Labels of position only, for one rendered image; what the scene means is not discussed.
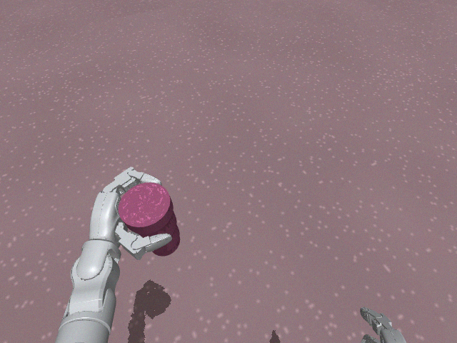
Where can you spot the cup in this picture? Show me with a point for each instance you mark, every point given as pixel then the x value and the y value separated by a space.
pixel 147 210

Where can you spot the left robot hand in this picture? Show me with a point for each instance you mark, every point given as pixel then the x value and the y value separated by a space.
pixel 105 222

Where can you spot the right robot hand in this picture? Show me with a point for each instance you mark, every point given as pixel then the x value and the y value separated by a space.
pixel 382 326

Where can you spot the left robot arm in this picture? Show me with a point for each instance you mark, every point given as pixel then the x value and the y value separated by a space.
pixel 90 311

